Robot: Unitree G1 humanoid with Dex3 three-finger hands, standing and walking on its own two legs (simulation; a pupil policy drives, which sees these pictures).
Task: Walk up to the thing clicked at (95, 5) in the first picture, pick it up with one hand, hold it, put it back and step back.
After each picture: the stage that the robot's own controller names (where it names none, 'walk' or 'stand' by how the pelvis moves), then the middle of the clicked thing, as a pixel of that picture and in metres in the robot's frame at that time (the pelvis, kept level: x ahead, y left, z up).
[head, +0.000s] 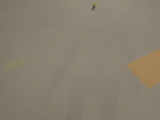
stand; (95, 6) +2.21 -0.20 -0.72
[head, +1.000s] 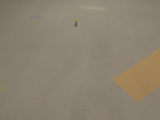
walk; (77, 22) +2.09 +0.21 -0.69
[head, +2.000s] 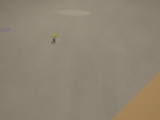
walk; (55, 38) +1.46 +0.46 -0.72
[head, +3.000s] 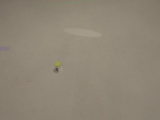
walk; (58, 67) +1.04 +0.33 -0.72
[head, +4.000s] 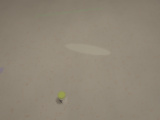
walk; (62, 97) +0.66 +0.25 -0.71
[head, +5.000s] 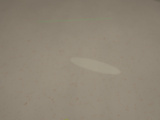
walk; out of the picture +0.42 +0.16 -0.71
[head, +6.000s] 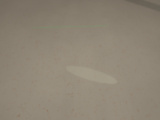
stand; out of the picture +0.35 +0.14 -0.72
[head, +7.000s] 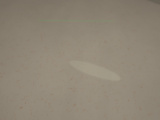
stand; out of the picture +0.36 +0.14 -0.72
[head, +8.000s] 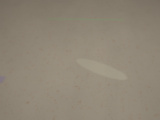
stand; out of the picture +0.38 +0.14 -0.71
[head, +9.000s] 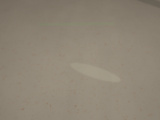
stand; out of the picture +0.37 +0.14 -0.72
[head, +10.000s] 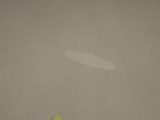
stand; out of the picture +0.39 +0.18 -0.71
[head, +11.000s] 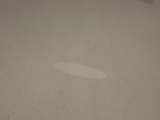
stand; out of the picture +0.34 +0.20 -0.72
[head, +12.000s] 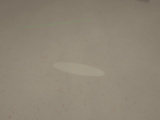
stand; out of the picture +0.37 +0.22 -0.72
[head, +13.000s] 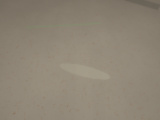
stand; out of the picture +0.38 +0.19 -0.73
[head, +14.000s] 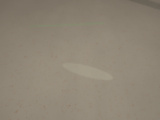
stand; out of the picture +0.38 +0.18 -0.73
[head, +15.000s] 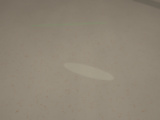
stand; out of the picture +0.38 +0.18 -0.73
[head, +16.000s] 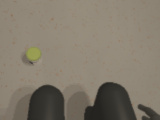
go down; (34, 56) +0.47 +0.18 -0.37
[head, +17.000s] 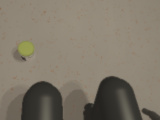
go down; (27, 52) +0.48 +0.19 -0.31
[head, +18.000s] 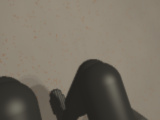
close in; out of the picture +0.48 +0.25 -0.23
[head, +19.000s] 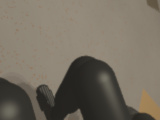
close; out of the picture +0.47 +0.26 -0.24
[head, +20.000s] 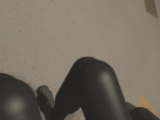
lift; out of the picture +0.42 +0.22 -0.24
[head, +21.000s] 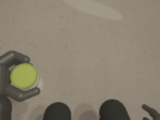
lift; (29, 80) +0.33 +0.18 -0.02
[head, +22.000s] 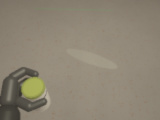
hold; (37, 95) +0.30 +0.16 +0.01
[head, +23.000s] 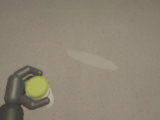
hold; (41, 93) +0.31 +0.15 +0.01
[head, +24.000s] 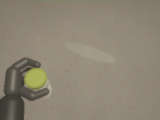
crouch; (39, 84) +0.34 +0.15 +0.00
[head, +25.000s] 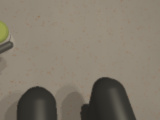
lower; (0, 38) +0.47 +0.21 -0.08
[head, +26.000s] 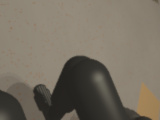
lower; out of the picture +0.47 +0.26 -0.23
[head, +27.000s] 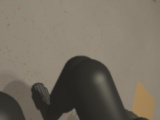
lower; out of the picture +0.47 +0.26 -0.24
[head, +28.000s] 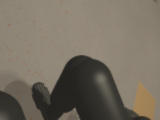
lower; out of the picture +0.47 +0.27 -0.24
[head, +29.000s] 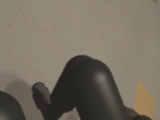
lower; out of the picture +0.47 +0.27 -0.24
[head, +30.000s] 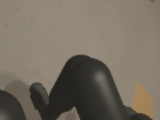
loosen; out of the picture +0.47 +0.24 -0.24
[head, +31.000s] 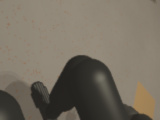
rise; out of the picture +0.47 +0.24 -0.25
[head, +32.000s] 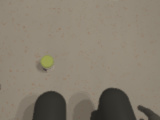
walk; (48, 64) +0.49 +0.15 -0.40
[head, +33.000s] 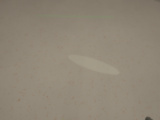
stand; out of the picture +0.40 +0.12 -0.66
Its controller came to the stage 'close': yes
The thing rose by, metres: 0.73
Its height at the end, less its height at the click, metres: +0.00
